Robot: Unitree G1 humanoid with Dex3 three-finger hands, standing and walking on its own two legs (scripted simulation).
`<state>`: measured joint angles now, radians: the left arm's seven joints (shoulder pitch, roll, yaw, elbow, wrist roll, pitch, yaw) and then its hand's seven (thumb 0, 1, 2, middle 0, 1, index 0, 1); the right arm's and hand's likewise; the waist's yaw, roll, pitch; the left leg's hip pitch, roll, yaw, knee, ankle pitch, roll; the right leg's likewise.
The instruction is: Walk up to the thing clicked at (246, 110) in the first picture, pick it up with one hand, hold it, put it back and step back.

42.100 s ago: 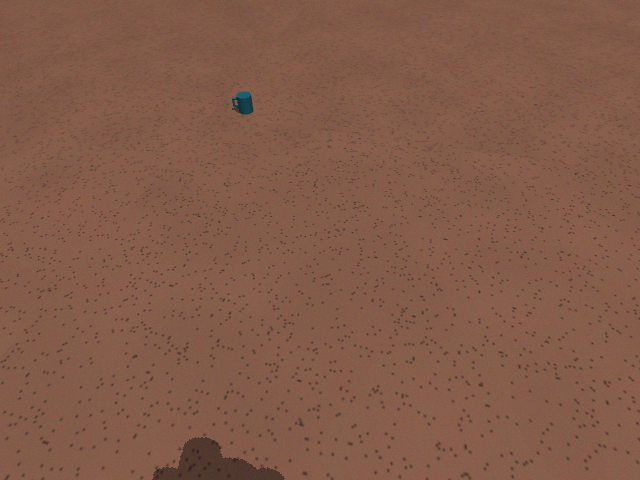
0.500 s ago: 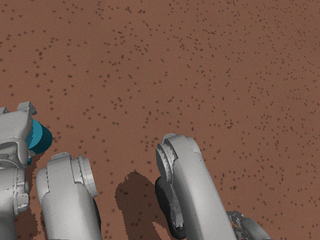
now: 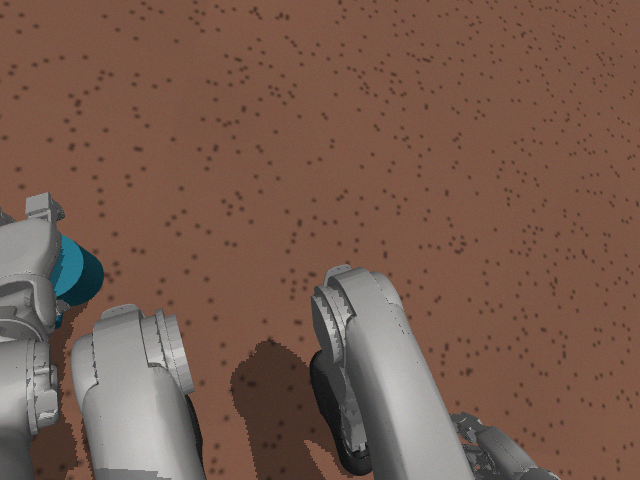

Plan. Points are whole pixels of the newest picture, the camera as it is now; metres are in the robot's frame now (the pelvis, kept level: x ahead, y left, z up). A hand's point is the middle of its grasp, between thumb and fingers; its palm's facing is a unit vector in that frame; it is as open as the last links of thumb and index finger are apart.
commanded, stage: withdraw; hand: left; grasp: from above
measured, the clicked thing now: (57, 284) +0.38 +0.30 -0.24
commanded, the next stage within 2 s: home in 1.08 s
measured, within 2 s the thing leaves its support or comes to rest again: neither
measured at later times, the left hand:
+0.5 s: hand out of the picture +0.41 +0.34 -0.05, palm faces -0.28 -0.04 -0.96, open 14.2 cm
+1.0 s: hand (2, 274) +0.37 +0.31 -0.11, palm faces -0.38 -0.07 -0.92, open 14.1 cm
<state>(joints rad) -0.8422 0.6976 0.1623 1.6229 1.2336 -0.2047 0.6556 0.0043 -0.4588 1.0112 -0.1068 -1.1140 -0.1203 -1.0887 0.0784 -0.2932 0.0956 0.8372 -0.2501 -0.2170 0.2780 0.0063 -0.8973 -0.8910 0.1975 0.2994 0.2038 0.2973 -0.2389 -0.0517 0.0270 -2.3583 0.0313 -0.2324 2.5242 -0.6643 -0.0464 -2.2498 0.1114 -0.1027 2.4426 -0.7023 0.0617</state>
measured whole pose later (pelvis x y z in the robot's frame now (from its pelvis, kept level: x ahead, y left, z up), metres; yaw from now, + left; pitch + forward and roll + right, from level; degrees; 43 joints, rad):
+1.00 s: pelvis -0.02 +0.00 +0.05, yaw +5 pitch +30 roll -7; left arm -0.84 0.63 0.02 1.39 1.32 -0.27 0.50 0.00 -0.52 1.00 -0.10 -1.01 -0.09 -1.01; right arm 0.08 -0.29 0.02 0.78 -0.15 -0.04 0.10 0.01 -0.91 -0.90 0.20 0.30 0.20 0.30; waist -0.18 -0.05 -0.07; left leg -2.27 0.01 -0.15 2.31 -0.57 -0.03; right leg -2.16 0.06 -0.05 2.28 -0.65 0.04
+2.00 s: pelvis +0.02 +0.01 +0.31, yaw +10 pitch +22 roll -4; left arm 0.14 0.32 -0.02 0.18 0.21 0.27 0.08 0.01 0.86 0.89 -0.21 -0.30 -0.21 -0.30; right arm 0.09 -0.22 0.02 0.55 0.03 -0.10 -0.05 0.01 -0.91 -0.90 0.20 0.30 0.20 0.30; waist -0.04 0.03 -0.20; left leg -1.33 0.03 -0.08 1.50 -0.55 -0.02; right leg -1.24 0.02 -0.03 1.46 -0.60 0.03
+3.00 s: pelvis +0.07 +0.02 +0.42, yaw +13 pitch +10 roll -3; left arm 0.50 0.22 0.04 -0.13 -0.06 0.45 0.02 0.01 0.90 0.90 -0.20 -0.30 -0.20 -0.30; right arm 0.30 -0.21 0.04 0.54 0.00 -0.24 -0.18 0.02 -0.90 -0.89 0.20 0.30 0.21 0.30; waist -0.03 0.05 -0.16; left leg -0.73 0.03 -0.06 1.01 -0.46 -0.01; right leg -0.63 0.00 -0.03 0.95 -0.49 0.02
